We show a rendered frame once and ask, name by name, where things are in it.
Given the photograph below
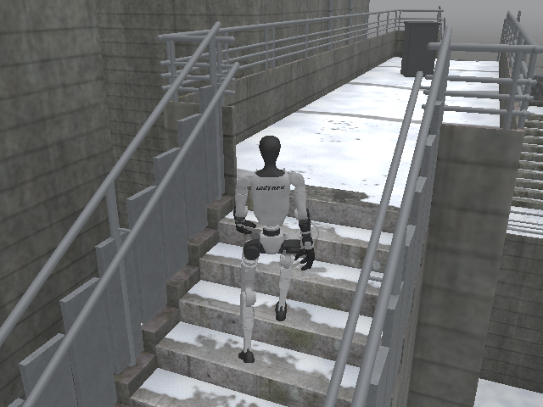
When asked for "right robot upper arm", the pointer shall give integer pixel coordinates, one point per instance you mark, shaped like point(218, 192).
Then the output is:
point(297, 180)

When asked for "left robot upper arm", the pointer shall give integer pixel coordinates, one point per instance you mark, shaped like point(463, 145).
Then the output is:
point(243, 181)

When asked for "robot left forearm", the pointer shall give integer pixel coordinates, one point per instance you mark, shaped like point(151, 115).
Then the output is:
point(239, 221)

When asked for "robot right shin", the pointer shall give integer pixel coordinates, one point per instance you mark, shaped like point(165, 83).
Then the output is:
point(284, 283)

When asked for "right robot hand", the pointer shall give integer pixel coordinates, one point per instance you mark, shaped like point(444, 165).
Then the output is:
point(310, 257)

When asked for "robot right forearm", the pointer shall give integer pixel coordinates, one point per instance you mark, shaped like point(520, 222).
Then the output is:
point(305, 231)

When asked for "left robot hand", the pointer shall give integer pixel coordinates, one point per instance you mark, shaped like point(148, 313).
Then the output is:
point(246, 223)

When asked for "left robot foot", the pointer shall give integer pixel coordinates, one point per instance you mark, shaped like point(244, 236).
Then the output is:
point(247, 357)

